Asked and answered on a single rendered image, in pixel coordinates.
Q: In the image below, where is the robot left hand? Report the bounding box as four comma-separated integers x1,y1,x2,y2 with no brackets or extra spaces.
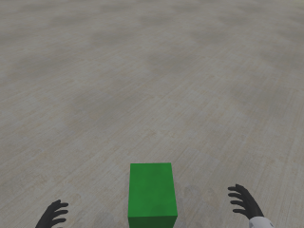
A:
35,199,68,228

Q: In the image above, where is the right robot forearm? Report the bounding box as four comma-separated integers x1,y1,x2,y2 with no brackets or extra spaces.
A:
249,216,275,228

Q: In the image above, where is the carton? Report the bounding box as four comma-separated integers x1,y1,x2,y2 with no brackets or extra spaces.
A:
127,162,178,228

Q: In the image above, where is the robot right hand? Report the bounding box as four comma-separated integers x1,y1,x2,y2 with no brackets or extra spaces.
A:
227,184,264,219

